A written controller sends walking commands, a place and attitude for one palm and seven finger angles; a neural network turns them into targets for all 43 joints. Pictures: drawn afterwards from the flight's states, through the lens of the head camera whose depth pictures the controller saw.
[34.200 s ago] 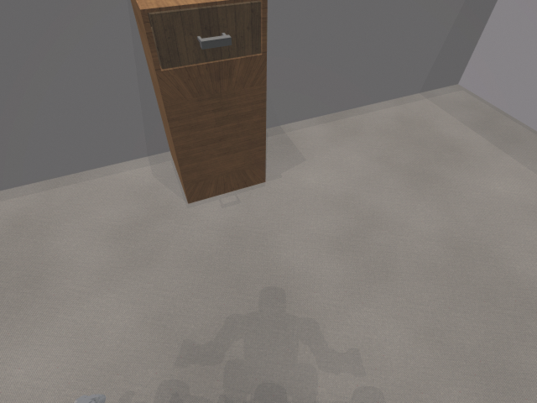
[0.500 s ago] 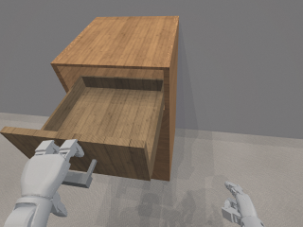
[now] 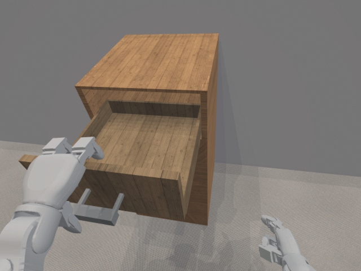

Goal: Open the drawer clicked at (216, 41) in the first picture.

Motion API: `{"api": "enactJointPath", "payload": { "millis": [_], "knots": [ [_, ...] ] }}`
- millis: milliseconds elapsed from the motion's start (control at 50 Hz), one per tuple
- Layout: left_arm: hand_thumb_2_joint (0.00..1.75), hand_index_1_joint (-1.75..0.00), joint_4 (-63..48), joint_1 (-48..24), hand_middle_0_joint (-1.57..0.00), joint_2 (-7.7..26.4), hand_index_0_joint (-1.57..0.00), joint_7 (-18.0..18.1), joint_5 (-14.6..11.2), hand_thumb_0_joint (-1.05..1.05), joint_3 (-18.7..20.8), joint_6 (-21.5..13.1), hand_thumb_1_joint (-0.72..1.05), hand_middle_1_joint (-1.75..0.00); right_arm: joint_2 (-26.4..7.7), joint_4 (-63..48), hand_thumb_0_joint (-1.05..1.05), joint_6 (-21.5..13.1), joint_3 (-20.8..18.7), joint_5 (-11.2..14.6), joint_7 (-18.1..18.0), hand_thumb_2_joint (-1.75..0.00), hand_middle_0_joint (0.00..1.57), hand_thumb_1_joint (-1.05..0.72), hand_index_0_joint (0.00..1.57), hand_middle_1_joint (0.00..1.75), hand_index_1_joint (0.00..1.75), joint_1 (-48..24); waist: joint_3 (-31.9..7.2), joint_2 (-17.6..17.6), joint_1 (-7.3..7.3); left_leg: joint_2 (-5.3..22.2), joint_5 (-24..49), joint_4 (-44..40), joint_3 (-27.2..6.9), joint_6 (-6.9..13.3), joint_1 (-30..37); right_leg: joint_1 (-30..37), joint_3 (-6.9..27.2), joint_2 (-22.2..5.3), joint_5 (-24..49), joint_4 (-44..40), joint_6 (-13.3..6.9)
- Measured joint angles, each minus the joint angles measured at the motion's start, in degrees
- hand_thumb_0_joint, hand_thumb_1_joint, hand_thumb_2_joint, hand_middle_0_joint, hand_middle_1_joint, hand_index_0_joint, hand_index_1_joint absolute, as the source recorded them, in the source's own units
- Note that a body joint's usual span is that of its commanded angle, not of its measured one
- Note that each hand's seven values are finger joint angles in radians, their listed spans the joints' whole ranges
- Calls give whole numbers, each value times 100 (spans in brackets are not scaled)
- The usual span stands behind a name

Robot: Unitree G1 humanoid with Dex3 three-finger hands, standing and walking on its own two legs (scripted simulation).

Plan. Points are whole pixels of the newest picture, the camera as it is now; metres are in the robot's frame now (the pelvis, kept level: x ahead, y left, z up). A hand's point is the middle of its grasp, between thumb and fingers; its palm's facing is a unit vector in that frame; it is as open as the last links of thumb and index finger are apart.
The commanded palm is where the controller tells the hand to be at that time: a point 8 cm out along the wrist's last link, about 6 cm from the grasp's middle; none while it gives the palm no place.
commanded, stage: lift the hand off the handle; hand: left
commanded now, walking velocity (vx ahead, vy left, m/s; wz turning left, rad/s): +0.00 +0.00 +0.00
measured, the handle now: (98, 204) +0.23 +0.25 +0.02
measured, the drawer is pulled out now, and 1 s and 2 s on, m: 0.30 0.30 0.30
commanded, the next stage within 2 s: draw the hand back to the body in 0.32 s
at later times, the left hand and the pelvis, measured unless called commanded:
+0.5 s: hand (71, 179) +0.20 +0.23 +0.17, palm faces +0.12 -0.03 -0.99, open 13.8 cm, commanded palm +0.16 +0.24 +0.23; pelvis -0.02 -0.02 +0.00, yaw +0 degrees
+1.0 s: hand (56, 191) +0.18 +0.25 +0.17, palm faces +0.13 -0.03 -0.99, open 13.8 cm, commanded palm +0.14 +0.25 +0.22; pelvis -0.03 -0.02 -0.01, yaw +0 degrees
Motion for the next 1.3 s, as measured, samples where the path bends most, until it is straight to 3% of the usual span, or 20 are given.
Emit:
{"api": "enactJointPath", "payload": {
  "millis": [160,540,660,760,1040,1080,1100,1120,1140,1200,1300],
  "knots": [
    [30,-121,-110,-206,-32,273,-33,-566,-338,0,254,314,-49,-120,-80,-120,1,122,60,118,73,-90,20,-90,20,30,30,-60,5,53,-122,28,68,-99,48,-26,111,81,43,36,70,-71,-25],
    [30,-120,248,-465,-32,596,-32,-865,-690,0,633,-117,-49,-120,-144,-81,1,-83,31,135,66,-90,20,-90,20,30,30,133,127,23,-132,90,84,129,-8,-145,-95,-105,-32,79,72,136,-151],
    [30,-120,249,-248,-32,676,-32,-829,-896,0,888,-477,-49,-120,-168,-74,1,-261,-9,90,-13,-90,20,-90,20,30,30,265,140,14,-160,118,41,264,-53,-173,-190,-150,-82,98,59,186,-169],
    [30,-120,301,-221,-32,688,-32,-718,-901,0,957,-648,-49,-120,-217,-31,1,-354,-78,60,-41,-90,20,-90,20,30,30,315,171,-9,-138,114,24,367,-80,-177,-292,-220,-110,89,60,239,-173],
    [30,-120,209,-34,-32,716,-32,-617,-914,0,1058,-544,-49,-120,-172,-94,1,-383,-73,77,-60,-90,20,-90,20,30,30,251,137,-61,-140,50,8,447,-38,-120,-380,-319,-65,27,52,330,-121],
    [30,-120,217,14,-32,311,-32,-429,-2642,-1,1296,-826,-49,-120,-85,-94,1,-633,-107,54,-146,-90,20,-90,20,30,30,244,267,-53,-244,40,11,429,-85,-100,-285,-187,-107,14,60,272,-112],
    [31,-120,189,92,-32,47,-32,-284,-3367,-1,1418,-1021,-48,-119,-5,-68,1,-810,-106,37,-204,-90,20,-90,20,30,30,248,324,-90,-299,43,13,408,-96,-96,-237,-131,-117,18,63,238,-108],
    [31,-119,130,175,-32,-201,-32,-150,-3920,-1,1513,-1192,-47,-119,79,-30,1,-982,-97,20,-260,-90,20,-90,20,30,30,264,371,-141,-340,56,14,383,-100,-96,-188,-73,-121,33,73,192,-108],
    [32,-118,49,218,-32,-421,-32,-31,-4310,-1,1564,-1320,-46,-118,151,2,1,-1143,-89,-4,-309,-90,20,-90,20,30,30,313,405,-199,-356,71,14,354,-104,-99,-138,-12,-126,49,85,143,-110],
    [34,-115,-138,212,-32,-935,-32,277,-4904,-1,1597,-1642,-41,-115,287,123,1,-1530,-66,-87,-381,-90,20,-90,20,30,30,532,432,-347,-343,87,24,228,-127,-112,39,170,-145,66,94,19,-120],
    [39,-107,-180,165,-31,-1243,-30,495,-5187,-1,1678,-1833,-28,-106,347,364,1,-1747,-50,-156,-344,-90,20,-90,20,30,30,738,417,-448,-332,82,42,38,-151,-102,262,378,-161,64,71,-117,-106]
  ]
}}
